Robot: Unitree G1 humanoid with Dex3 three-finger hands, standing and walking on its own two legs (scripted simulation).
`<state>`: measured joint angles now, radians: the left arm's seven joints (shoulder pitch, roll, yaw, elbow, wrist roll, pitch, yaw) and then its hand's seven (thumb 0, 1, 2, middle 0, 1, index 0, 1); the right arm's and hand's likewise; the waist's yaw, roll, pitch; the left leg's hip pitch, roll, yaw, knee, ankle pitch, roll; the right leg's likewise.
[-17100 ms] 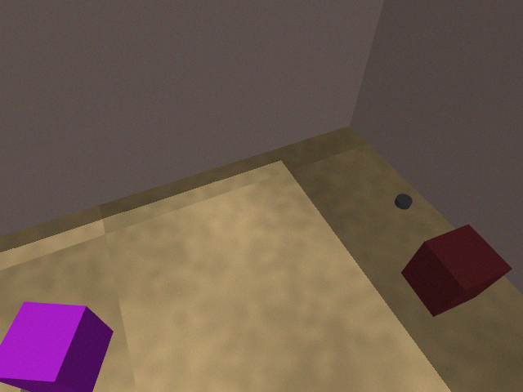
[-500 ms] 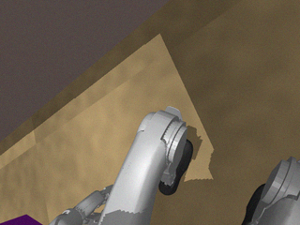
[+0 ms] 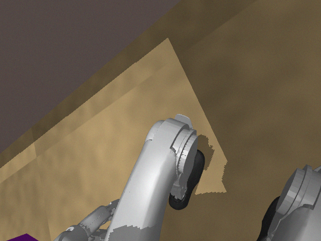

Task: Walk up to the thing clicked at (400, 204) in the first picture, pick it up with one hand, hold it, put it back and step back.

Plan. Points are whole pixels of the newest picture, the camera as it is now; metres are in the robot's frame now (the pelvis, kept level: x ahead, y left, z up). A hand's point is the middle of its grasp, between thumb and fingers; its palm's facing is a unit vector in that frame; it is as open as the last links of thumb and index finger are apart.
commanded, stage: close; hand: right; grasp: from above
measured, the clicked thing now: out of the picture +0.45 -0.34 -0.29
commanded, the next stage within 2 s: settle in 0.10 s
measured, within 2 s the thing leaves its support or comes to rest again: leaves its support in 0.48 s
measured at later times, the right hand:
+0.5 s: hand out of the picture +0.44 -0.34 -0.25, palm faces -0.43 +0.16 -0.89, open 9.6 cm
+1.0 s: hand out of the picture +0.43 -0.35 -0.16, palm faces -0.45 +0.13 -0.89, open 9.5 cm
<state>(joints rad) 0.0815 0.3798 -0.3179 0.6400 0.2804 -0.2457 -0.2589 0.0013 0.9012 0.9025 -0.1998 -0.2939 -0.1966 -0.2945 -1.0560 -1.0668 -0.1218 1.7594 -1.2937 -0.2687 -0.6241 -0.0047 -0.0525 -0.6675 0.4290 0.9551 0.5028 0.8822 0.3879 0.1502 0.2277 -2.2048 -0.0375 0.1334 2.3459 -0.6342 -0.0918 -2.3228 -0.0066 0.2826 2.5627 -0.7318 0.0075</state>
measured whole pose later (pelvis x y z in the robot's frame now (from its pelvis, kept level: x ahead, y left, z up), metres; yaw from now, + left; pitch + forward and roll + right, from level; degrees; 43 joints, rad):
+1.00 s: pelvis +0.00 +0.01 +0.01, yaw -4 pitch +31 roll +12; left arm 0.14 0.34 -0.14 0.65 0.16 -0.11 -0.23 0.00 0.91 0.90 -0.20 -0.29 -0.20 -0.29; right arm -0.97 -0.84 -0.08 1.43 -1.23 -0.22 -0.34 -0.01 -0.05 -0.47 0.59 0.81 0.69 0.70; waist 0.27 0.01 0.03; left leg -2.25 0.00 0.07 2.32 -0.63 -0.07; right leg -2.35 0.01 0.20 2.47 -0.69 0.01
